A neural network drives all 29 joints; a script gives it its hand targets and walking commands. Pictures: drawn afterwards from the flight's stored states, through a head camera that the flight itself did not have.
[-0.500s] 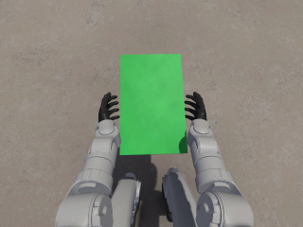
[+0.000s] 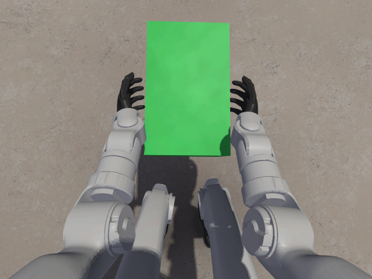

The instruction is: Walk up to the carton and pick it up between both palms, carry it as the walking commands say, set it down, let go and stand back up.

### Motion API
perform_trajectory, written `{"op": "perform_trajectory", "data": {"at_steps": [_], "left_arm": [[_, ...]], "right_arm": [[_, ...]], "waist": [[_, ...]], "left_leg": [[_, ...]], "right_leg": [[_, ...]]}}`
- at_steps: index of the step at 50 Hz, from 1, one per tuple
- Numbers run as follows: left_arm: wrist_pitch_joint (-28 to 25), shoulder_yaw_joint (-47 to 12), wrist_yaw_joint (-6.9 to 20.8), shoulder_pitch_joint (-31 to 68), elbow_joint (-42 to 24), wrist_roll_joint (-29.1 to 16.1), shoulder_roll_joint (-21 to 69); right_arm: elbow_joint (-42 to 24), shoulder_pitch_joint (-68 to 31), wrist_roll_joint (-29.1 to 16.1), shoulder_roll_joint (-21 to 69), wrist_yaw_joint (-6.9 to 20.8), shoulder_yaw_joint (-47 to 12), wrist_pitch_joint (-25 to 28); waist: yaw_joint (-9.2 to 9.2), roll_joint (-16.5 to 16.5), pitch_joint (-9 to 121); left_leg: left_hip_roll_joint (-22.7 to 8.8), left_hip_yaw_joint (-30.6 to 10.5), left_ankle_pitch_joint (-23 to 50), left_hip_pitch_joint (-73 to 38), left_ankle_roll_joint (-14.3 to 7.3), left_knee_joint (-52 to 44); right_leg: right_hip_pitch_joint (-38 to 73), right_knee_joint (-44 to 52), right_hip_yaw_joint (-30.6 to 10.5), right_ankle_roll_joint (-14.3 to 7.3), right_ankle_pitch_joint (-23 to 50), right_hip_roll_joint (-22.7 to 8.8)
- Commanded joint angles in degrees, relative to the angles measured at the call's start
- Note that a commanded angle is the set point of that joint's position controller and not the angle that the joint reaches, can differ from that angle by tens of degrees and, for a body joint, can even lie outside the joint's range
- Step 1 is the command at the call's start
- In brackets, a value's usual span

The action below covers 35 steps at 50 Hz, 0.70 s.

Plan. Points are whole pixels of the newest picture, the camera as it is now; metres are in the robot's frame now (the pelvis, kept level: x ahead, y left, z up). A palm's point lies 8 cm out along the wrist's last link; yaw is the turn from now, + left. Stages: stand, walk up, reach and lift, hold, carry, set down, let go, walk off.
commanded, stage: set down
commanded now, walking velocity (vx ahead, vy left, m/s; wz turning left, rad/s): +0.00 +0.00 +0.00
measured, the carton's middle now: (186, 97) +0.50 -0.01 -0.16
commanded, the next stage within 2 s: none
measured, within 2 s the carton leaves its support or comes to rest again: neither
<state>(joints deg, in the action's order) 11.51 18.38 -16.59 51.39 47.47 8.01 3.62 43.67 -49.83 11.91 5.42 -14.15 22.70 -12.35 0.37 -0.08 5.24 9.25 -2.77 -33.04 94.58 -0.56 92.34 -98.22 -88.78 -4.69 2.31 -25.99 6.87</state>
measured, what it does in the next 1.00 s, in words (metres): lowers itself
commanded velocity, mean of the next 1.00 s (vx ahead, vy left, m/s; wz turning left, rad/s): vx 0.00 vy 0.00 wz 0.00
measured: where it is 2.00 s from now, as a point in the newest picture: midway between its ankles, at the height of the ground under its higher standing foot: (184, 235)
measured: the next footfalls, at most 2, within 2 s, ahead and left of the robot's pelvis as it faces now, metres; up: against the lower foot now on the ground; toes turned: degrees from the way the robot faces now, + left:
none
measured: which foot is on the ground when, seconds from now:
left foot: down 0.00-1.00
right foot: down 0.00-1.00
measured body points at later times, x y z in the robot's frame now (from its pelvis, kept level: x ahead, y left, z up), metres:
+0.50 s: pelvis -0.01 +0.00 -0.07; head +0.27 +0.01 +0.28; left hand +0.48 +0.13 -0.18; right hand +0.48 -0.14 -0.17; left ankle +0.06 +0.10 -0.52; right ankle +0.11 -0.12 -0.52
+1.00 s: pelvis -0.04 +0.00 -0.13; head +0.32 +0.01 +0.12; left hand +0.51 +0.12 -0.29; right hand +0.50 -0.14 -0.29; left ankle +0.06 +0.10 -0.52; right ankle +0.11 -0.12 -0.52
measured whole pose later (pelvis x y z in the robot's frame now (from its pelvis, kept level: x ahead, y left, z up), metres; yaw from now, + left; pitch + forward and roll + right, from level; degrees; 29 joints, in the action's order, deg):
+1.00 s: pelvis -0.04 +0.00 -0.13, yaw +1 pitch +28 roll -1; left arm 19.3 8.5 -20.5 81.1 46.9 -1.3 -8.8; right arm 41.2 -77.4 2.5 -5.4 -17.6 19.0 -19.6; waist 1.1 -0.3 -30.2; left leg 11.6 -1.2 -36.1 109.8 0.7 118.5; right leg -112.9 -113.6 -3.0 4.6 -28.5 8.4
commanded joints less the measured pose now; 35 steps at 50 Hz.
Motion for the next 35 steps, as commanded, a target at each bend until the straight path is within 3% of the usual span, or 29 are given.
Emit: {"op": "perform_trajectory", "data": {"at_steps": [1,2,3,4,6,7,10,14,15,23,26,28,30,35], "left_arm": [[-3.1,-25.7,20.7,40.8,-4.9,-4.7,53.7],[-2.9,-24.8,20.7,41.6,-4.6,-4.3,53.1],[-2.8,-24.4,20.7,42.7,-4.4,-4.3,52.9],[-2.7,-24.4,20.5,42.9,-4.3,-4.4,52.9],[-2.4,-25.2,20.9,45.2,-5.1,-5.4,53.7],[-2.5,-25.5,20.8,45.6,-5.8,-5.5,53.2],[-2.1,-25.9,20.8,48.2,-6.4,-5.9,52.9],[-1.5,-25.2,20.7,49.9,-5.7,-6.3,52.7],[-1.4,-25.3,21.0,49.4,-5.5,-6.2,52.7],[-1.1,-24.7,20.6,51.3,-4.5,-6.0,51.8],[-1.1,-25.3,20.4,53.6,-5.2,-7.0,51.4],[-0.9,-25.5,20.4,53.8,-4.7,-7.1,51.3],[-1.0,-26.6,20.3,56.5,-6.5,-8.0,50.7],[-0.1,-31.7,20.3,62.7,-10.7,-11.5,50.5]], "right_arm": [[-3.4,-40.3,-5.9,54.1,16.1,-28.3,2.8],[-1.7,-40.7,-5.8,54.1,16.1,-28.0,2.3],[-2.1,-41.5,-5.8,53.7,16.1,-27.3,2.2],[-1.2,-41.6,-5.6,54.5,16.2,-27.4,2.0],[-2.2,-42.9,-5.9,53.8,16.1,-27.4,1.9],[-3.0,-44.5,-6.6,54.2,16.1,-27.9,1.9],[-2.7,-46.2,-6.8,53.9,16.2,-27.2,1.4],[-2.2,-47.3,-6.4,53.3,16.2,-26.4,0.8],[-1.6,-47.0,-6.5,53.7,16.3,-26.4,0.6],[-2.7,-51.4,-7.6,52.2,16.9,-25.8,0.6],[-2.7,-53.0,-7.9,51.4,17.0,-26.1,0.5],[-2.9,-53.6,-8.0,51.4,17.0,-26.3,0.5],[-3.8,-55.0,-8.1,50.0,17.2,-26.2,0.5],[-9.2,-62.2,-11.3,47.9,17.2,-30.4,-0.1]], "waist": [[0.11,0.0,59.1],[-0.88,0.0,57.5],[-0.17,0.1,57.0],[-0.72,-1.0,57.9],[0.46,-0.1,59.8],[-0.36,-0.3,61.6],[0.15,1.0,62.1],[1.22,-0.2,62.0],[0.48,0.1,61.7],[-0.28,1.5,62.6],[0.63,0.8,63.5],[0.32,0.8,64.5],[1.40,1.4,65.8],[2.16,2.0,79.6]], "left_leg": [[3.0,1.1,18.6,-21.1,1.7,-9.7],[2.9,1.6,17.4,-18.8,1.7,-9.5],[2.8,1.3,17.0,-19.1,1.6,-9.2],[2.9,1.7,16.4,-18.5,1.6,-8.4],[3.0,2.1,17.3,-17.9,1.8,-7.3],[2.9,1.9,18.3,-18.6,1.8,-6.7],[2.9,2.2,17.8,-17.6,2.0,-5.3],[2.9,2.2,17.1,-16.2,1.9,-3.5],[2.9,2.9,17.1,-14.3,2.0,-2.7],[2.8,2.8,19.4,-13.0,2.1,0.5],[2.7,2.3,19.5,-13.3,2.1,1.6],[2.8,2.7,19.2,-12.9,2.2,2.6],[2.7,2.4,19.6,-13.6,2.2,3.4],[2.8,3.0,21.2,-19.1,2.6,6.7]], "right_leg": [[36.5,3.3,4.5,-0.7,17.6,3.9],[36.3,3.2,4.1,-0.8,17.0,3.8],[34.8,2.6,4.4,-0.8,16.2,3.9],[35.3,2.2,4.3,-0.9,15.6,4.0],[35.7,1.5,4.7,-1.0,17.0,4.0],[35.0,0.4,4.9,-0.8,17.5,4.1],[33.6,-1.1,4.9,-1.0,17.0,4.0],[30.9,-2.8,5.9,-0.9,16.1,4.0],[32.0,-3.1,5.2,-1.0,16.8,3.9],[26.4,-7.2,6.1,-0.9,17.7,4.1],[24.5,-8.7,6.7,-0.8,17.4,4.0],[24.3,-9.6,6.8,-0.9,17.1,3.9],[22.5,-11.0,7.4,-1.0,16.9,3.9],[27.8,-14.3,8.2,-1.2,18.1,3.2]]}}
